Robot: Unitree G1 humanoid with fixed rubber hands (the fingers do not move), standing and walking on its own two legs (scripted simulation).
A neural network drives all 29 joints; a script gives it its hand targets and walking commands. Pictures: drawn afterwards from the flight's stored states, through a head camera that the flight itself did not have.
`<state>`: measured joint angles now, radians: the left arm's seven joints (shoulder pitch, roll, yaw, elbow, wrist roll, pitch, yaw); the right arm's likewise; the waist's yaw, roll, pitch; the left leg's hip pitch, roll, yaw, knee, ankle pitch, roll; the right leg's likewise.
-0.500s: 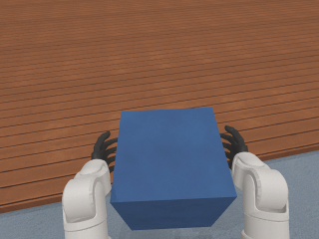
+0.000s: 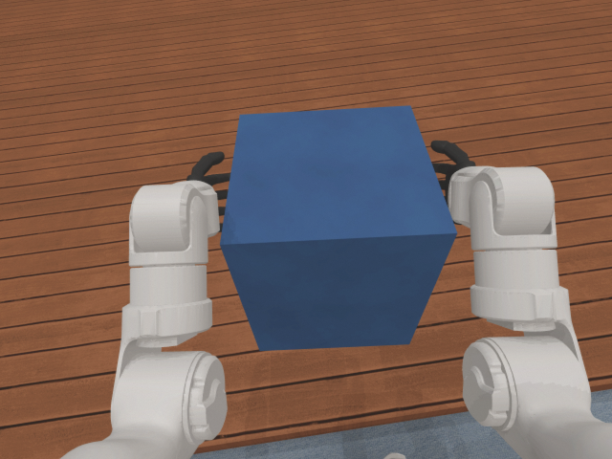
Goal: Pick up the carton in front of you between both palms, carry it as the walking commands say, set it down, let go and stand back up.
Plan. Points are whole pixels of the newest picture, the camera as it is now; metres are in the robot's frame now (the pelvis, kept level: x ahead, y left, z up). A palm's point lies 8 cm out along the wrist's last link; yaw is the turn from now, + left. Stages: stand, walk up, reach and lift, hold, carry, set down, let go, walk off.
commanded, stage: carry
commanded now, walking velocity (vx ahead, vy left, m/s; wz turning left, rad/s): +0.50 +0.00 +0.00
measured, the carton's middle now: (329, 236) +0.39 +0.00 +0.09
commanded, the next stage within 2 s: none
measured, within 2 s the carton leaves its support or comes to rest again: neither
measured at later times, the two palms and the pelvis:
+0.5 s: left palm (245, 50) +0.76 +0.14 +0.17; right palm (412, 44) +0.74 -0.16 +0.17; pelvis +0.36 +0.02 +0.04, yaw -2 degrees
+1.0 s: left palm out of the picture +1.07 +0.13 +0.27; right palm out of the picture +1.08 -0.17 +0.27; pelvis +0.69 -0.03 +0.09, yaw +0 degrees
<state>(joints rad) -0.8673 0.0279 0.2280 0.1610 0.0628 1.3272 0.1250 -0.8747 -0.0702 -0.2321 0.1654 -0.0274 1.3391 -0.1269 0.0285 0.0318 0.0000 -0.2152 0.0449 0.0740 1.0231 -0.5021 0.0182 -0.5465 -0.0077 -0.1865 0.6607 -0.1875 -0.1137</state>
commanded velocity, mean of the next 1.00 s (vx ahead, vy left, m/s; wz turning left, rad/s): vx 0.50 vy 0.00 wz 0.00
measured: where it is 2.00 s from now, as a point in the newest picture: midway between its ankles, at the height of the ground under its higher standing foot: (332, 183)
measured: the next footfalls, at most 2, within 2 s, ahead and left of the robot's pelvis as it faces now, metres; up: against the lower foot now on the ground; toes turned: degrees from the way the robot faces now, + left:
left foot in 0.40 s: +0.51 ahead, +0.08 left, +0.07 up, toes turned +3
right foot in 0.88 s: +0.80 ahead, -0.09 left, +0.07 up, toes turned -7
